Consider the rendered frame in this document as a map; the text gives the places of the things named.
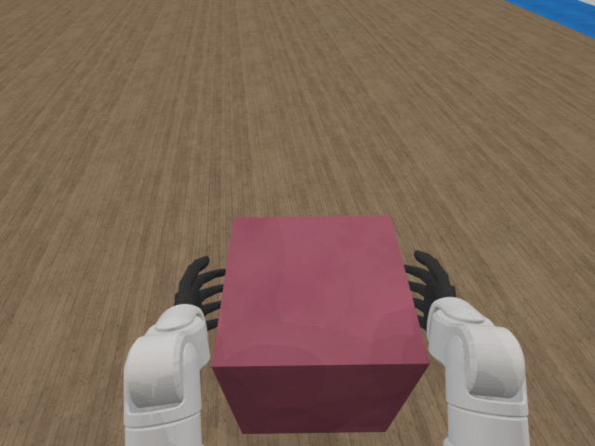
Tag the carton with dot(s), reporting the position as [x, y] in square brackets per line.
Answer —
[317, 328]

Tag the right robot hand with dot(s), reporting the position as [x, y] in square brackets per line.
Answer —
[436, 280]

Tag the robot left forearm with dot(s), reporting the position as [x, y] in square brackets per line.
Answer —
[162, 390]

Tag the robot right forearm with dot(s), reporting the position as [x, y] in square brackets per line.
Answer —
[485, 383]

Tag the left robot hand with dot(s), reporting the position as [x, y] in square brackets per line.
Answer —
[190, 284]

